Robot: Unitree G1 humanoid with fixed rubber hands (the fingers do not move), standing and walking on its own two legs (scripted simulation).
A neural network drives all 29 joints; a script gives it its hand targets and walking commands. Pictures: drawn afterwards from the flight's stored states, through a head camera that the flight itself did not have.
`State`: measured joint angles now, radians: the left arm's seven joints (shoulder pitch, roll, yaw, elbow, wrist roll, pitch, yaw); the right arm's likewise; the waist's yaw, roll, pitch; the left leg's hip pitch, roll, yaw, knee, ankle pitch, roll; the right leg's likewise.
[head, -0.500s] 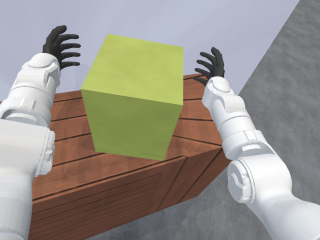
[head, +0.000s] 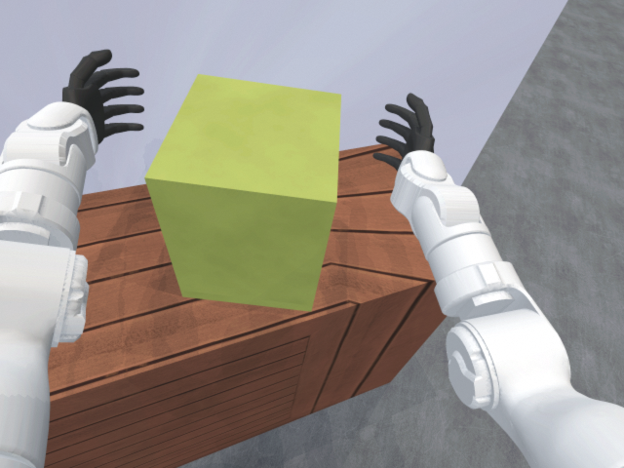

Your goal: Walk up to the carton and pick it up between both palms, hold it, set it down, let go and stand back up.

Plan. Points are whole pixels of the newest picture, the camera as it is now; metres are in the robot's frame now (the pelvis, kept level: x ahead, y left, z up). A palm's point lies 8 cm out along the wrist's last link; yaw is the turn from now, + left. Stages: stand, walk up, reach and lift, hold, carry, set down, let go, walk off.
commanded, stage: set down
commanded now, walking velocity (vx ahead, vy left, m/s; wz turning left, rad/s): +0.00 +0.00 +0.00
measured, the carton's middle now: (258, 200) +0.47 +0.00 +0.06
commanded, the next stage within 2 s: none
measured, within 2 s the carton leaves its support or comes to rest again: neither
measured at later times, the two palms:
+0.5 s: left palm (72, 156) +0.46 +0.21 +0.16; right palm (416, 192) +0.36 -0.18 +0.16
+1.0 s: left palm (51, 235) +0.40 +0.24 +0.10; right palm (409, 246) +0.32 -0.17 +0.11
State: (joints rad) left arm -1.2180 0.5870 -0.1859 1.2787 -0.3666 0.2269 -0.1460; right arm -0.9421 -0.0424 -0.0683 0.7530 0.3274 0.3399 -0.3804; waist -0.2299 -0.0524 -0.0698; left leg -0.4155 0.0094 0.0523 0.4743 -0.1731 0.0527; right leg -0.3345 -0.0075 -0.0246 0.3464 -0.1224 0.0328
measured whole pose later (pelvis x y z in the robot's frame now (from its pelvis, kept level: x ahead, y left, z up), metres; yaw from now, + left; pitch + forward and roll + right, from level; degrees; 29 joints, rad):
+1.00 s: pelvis +0.00 +0.01 +0.00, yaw -2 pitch +1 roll -2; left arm -0.58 0.58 0.00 0.40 -0.36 0.50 -0.16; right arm -0.34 -0.03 -0.04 0.02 0.31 0.49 -0.44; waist -0.05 -0.04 0.07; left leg -0.32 0.02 0.09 0.51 -0.21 0.06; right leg -0.25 -0.01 0.01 0.37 -0.14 0.05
